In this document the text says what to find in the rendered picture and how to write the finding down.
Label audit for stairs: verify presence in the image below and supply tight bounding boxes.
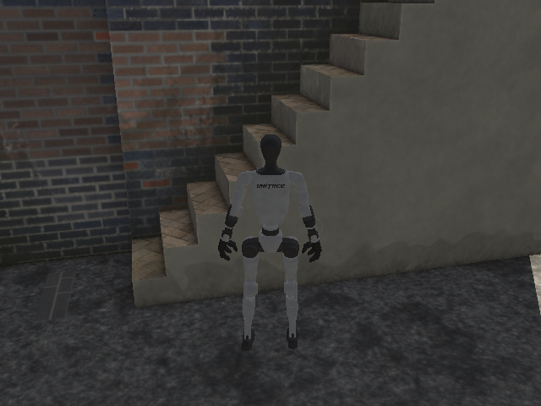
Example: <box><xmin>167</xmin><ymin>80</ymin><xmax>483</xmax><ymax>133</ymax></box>
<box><xmin>132</xmin><ymin>0</ymin><xmax>541</xmax><ymax>308</ymax></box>

